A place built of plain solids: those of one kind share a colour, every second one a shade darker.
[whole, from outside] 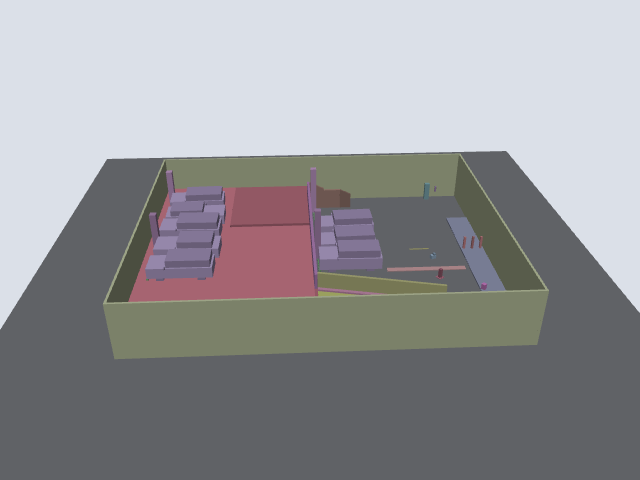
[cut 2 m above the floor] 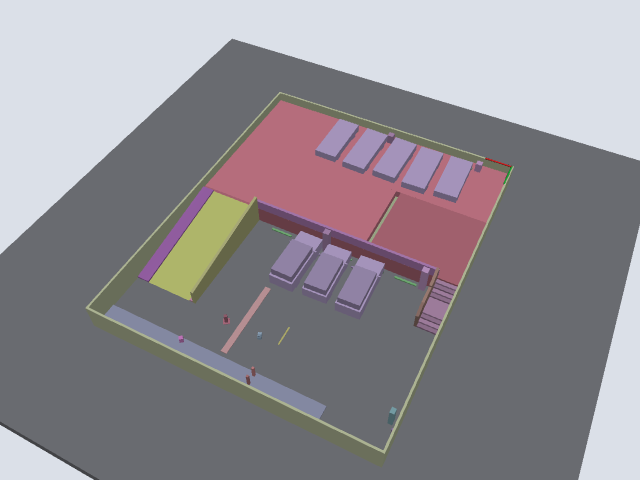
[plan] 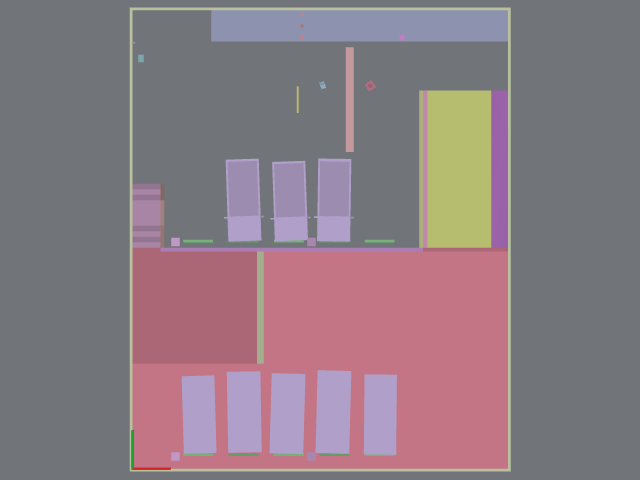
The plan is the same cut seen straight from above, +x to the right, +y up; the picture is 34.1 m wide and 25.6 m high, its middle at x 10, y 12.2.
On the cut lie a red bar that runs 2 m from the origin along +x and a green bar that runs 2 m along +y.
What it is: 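A basement split-level car park deck of the 2000s; 20.0 x 24.4 m, two half-decks side by side, the upper one 1.27 m above the lower, 2.59 m to the soffit over the upper one; a stair core of 9 risers of 0.141 m and treads of 0.29 m with a mid landing; a car ramp of 1 in 6.6; drive aisles of 6.19 and 6.59 m, bays of 2.42 x 4.8 m, a walkway of 1.67 m with a kerb of about 0.12 m, a stair door of 0.92 x 2.1 m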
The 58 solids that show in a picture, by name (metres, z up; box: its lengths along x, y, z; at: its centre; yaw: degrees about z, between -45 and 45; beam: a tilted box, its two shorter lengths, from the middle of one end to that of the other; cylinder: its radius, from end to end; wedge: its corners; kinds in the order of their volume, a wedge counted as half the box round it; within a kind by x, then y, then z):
{
 "upper_deck_1": {"box": [6.64, 6.01, 1.32], "at": [3.32, 8.6, 0.61]},
 "upper_deck_2": {"box": [20.03, 5.6, 1.32], "at": [10.02, 2.8, 0.61]},
 "upper_deck_3": {"box": [20.03, 0.2, 1.32], "at": [10.02, 11.69, 0.61]},
 "upper_deck_4": {"box": [13.04, 6.01, 1.32], "at": [13.51, 8.6, 0.61]},
 "car_1": {"box": [1.54, 2.75, 0.51], "at": [3.54, 3.43, 2.46], "yaw": 1.7},
 "car_2": {"box": [1.74, 4.14, 0.76], "at": [3.55, 2.89, 1.83], "yaw": 1.7},
 "car_3": {"box": [1.57, 2.92, 0.52], "at": [5.9, 14.93, 1.3], "yaw": 1.9},
 "car_4": {"box": [1.77, 4.37, 0.86], "at": [5.92, 14.33, 0.61], "yaw": 1.9},
 "car_5": {"box": [1.79, 4.32, 0.73], "at": [5.96, 3.02, 1.81], "yaw": 1.0},
 "car_6": {"box": [1.59, 2.36, 0.42], "at": [5.97, 2.43, 2.39], "yaw": 1.0},
 "car_7": {"box": [1.8, 4.27, 0.85], "at": [8.27, 2.94, 1.87], "yaw": -1.6},
 "car_8": {"box": [1.6, 2.84, 0.53], "at": [8.28, 3.52, 2.56], "yaw": -1.6},
 "car_9": {"box": [1.57, 2.85, 0.53], "at": [8.38, 14.85, 1.2], "yaw": 2.0},
 "car_10": {"box": [1.77, 4.24, 0.76], "at": [8.4, 14.28, 0.56], "yaw": 2.0},
 "car_11": {"box": [1.8, 4.42, 0.73], "at": [10.72, 3.02, 1.81], "yaw": -1.5},
 "car_12": {"box": [1.6, 2.37, 0.47], "at": [10.73, 3.61, 2.41], "yaw": -1.5},
 "car_13": {"box": [1.77, 4.41, 0.87], "at": [10.76, 14.33, 0.62], "yaw": -0.8},
 "car_14": {"box": [1.57, 2.92, 0.56], "at": [10.77, 14.92, 1.33], "yaw": -0.8},
 "car_15": {"box": [1.73, 4.27, 0.75], "at": [13.22, 2.89, 1.82], "yaw": -0.6},
 "car_16": {"box": [1.53, 2.86, 0.51], "at": [13.23, 3.46, 2.45], "yaw": -0.6},
 "wall_1": {"box": [0.15, 24.75, 3.94], "at": [-0.07, 12.22, 1.92]},
 "wall_2": {"box": [20.33, 0.15, 3.94], "at": [10.02, -0.07, 1.92]},
 "wall_3": {"box": [20.33, 0.15, 3.94], "at": [10.02, 24.52, 1.92]},
 "wall_4": {"box": [0.15, 24.75, 3.94], "at": [20.11, 12.22, 1.92]},
 "car_ramp_1": {"wedge": [[15.49, 11.79, -0.05], [15.49, 11.79, 1.27], [15.49, 20.18, -0.05], [15.49, 20.18, 0.0], [20.03, 11.79, -0.05], [20.03, 11.79, 1.27], [20.03, 20.18, -0.05], [20.03, 20.18, 0.0]]},
 "stair_step_1": {"box": [1.49, 0.34, 1.18], "at": [0.74, 11.91, 0.54]},
 "stair_step_2": {"box": [1.49, 0.64, 1.03], "at": [0.74, 12.06, 0.47]},
 "stair_step_3": {"box": [1.49, 0.93, 0.89], "at": [0.74, 12.21, 0.4]},
 "stair_step_4": {"box": [1.49, 1.23, 0.75], "at": [0.74, 12.35, 0.33]},
 "stair_step_5": {"box": [1.49, 2.58, 0.61], "at": [0.74, 13.03, 0.26]},
 "stair_step_6": {"box": [1.49, 2.87, 0.47], "at": [0.74, 13.18, 0.19]},
 "stair_step_7": {"box": [1.49, 3.16, 0.33], "at": [0.74, 13.32, 0.12]},
 "stair_step_8": {"box": [1.49, 3.46, 0.19], "at": [0.74, 13.47, 0.05]},
 "ramp_footway_1": {"wedge": [[19.13, 11.79, -0.05], [19.13, 11.79, 1.39], [19.13, 20.18, -0.05], [19.13, 20.18, 0.12], [20.03, 11.79, -0.05], [20.03, 11.79, 1.39], [20.03, 20.18, -0.05], [20.03, 20.18, 0.12]]},
 "walkway_1": {"box": [15.83, 1.67, 0.17], "at": [12.12, 23.61, 0.03]},
 "split_parapet_1": {"box": [14.0, 0.2, 1.13], "at": [8.49, 11.69, 1.78]},
 "column_1": {"box": [0.45, 0.45, 2.64], "at": [2.29, 0.65, 2.54]},
 "column_2": {"box": [0.45, 0.45, 3.91], "at": [2.29, 12.09, 1.9]},
 "column_3": {"box": [0.45, 0.45, 2.64], "at": [9.55, 0.65, 2.54]},
 "column_4": {"box": [0.45, 0.45, 3.91], "at": [9.55, 12.09, 1.9]},
 "ramp_guard_1": {"wedge": [[15.29, 11.79, -0.05], [15.29, 11.79, 2.44], [15.29, 20.18, -0.05], [15.29, 20.18, 1.17], [15.49, 11.79, -0.05], [15.49, 11.79, 2.44], [15.49, 20.18, -0.05], [15.49, 20.18, 1.17]]},
 "drain_bed_1": {"box": [0.37, 6.01, 0.77], "at": [6.82, 8.6, 0.33]},
 "ramp_kerb_1": {"wedge": [[15.49, 11.79, -0.05], [15.49, 11.79, 1.39], [15.49, 20.18, -0.05], [15.49, 20.18, 0.12], [15.74, 11.79, -0.05], [15.74, 11.79, 1.39], [15.74, 20.18, -0.05], [15.74, 20.18, 0.12]]},
 "stair_guard_1": {"wedge": [[1.49, 11.79, -0.05], [1.49, 11.79, 2.32], [1.49, 12.97, -0.05], [1.49, 12.97, 1.75], [1.69, 11.79, -0.05], [1.69, 11.79, 2.32], [1.69, 12.97, -0.05], [1.69, 12.97, 1.75]]},
 "stair_guard_2": {"wedge": [[1.49, 14.32, -0.05], [1.49, 14.32, 1.61], [1.49, 15.2, -0.05], [1.49, 15.2, 1.19], [1.69, 14.32, -0.05], [1.69, 14.32, 1.61], [1.69, 15.2, -0.05], [1.69, 15.2, 1.19]]},
 "stair_guard_3": {"box": [0.2, 1.35, 1.66], "at": [1.59, 13.64, 0.78]},
 "wheelstop_1": {"box": [1.6, 0.15, 0.15], "at": [3.5, 0.75, 1.29]},
 "wheelstop_2": {"box": [1.6, 0.15, 0.15], "at": [3.5, 12.14, 0.03]},
 "wheelstop_3": {"box": [1.6, 0.15, 0.15], "at": [5.92, 0.75, 1.29]},
 "wheelstop_4": {"box": [1.6, 0.15, 0.15], "at": [5.92, 12.14, 0.03]},
 "wheelstop_5": {"box": [1.6, 0.15, 0.15], "at": [8.34, 0.75, 1.29]},
 "wheelstop_6": {"box": [1.6, 0.15, 0.15], "at": [10.76, 0.75, 1.29]},
 "wheelstop_7": {"box": [1.6, 0.15, 0.15], "at": [10.76, 12.14, 0.03]},
 "wheelstop_8": {"box": [1.6, 0.15, 0.15], "at": [13.18, 12.14, 0.03]},
 "hump_1": {"box": [0.43, 5.59, 0.11], "at": [11.59, 19.68, 0.0]},
 "pay_station_1": {"box": [0.3, 0.4, 1.5], "at": [0.45, 21.88, 0.7]},
 "traffic_cone_1": {"box": [0.45, 0.45, 0.08], "at": [12.68, 20.43, -0.01], "yaw": 34.8},
 "cable_cover_1": {"box": [0.11, 1.44, 0.07], "at": [8.81, 19.68, -0.02]}
}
